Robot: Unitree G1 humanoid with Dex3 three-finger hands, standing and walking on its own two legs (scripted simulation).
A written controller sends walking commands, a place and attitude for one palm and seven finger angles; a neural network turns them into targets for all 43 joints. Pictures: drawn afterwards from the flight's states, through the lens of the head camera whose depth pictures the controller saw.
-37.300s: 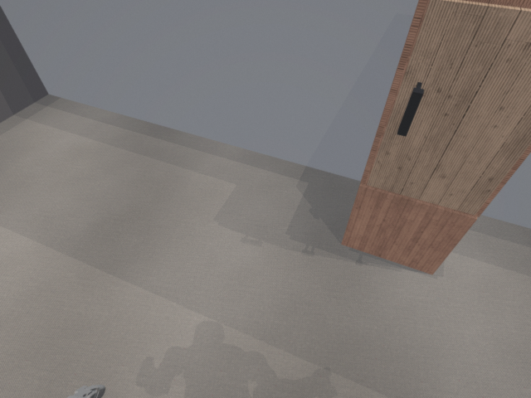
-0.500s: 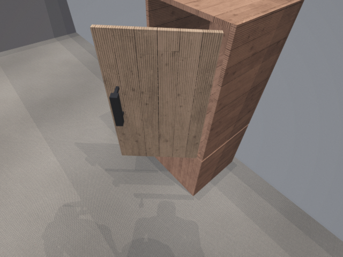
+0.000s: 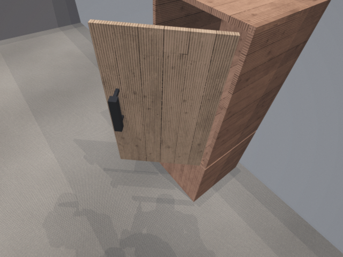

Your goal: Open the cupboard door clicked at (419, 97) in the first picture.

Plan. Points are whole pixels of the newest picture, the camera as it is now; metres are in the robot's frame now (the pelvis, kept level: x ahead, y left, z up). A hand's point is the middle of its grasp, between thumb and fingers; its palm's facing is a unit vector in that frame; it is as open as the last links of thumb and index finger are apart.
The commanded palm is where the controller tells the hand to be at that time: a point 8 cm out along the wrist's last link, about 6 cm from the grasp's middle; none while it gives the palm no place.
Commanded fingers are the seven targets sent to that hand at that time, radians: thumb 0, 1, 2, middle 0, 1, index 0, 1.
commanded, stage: come to a stop and stand still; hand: left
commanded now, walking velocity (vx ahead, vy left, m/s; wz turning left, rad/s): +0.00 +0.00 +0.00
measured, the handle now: (117, 110) +0.53 +0.20 +0.00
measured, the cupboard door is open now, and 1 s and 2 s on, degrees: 47 47 47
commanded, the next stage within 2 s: look again from close up in 0.56 s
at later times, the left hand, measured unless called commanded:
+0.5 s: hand out of the picture -0.03 +0.17 -0.15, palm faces +0.02 -0.97 -0.24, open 7.4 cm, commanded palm none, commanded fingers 0.00 0.90 0.90 -0.20 -0.30 -0.20 -0.30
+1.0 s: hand out of the picture +0.02 +0.14 -0.16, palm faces +0.00 -0.98 -0.22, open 7.3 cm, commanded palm none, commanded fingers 0.00 0.90 0.90 -0.20 -0.30 -0.20 -0.30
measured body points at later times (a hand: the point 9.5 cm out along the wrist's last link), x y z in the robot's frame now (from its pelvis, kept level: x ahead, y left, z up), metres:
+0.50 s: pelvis -0.01 -0.01 +0.01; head -0.01 -0.03 +0.46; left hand -0.03 +0.23 -0.13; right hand +0.06 -0.24 -0.15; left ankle -0.01 +0.07 -0.73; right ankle +0.00 -0.13 -0.73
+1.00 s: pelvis +0.01 -0.03 +0.02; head +0.02 -0.04 +0.46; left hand +0.02 +0.19 -0.14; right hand -0.02 -0.24 -0.15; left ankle -0.01 +0.07 -0.73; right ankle +0.00 -0.13 -0.73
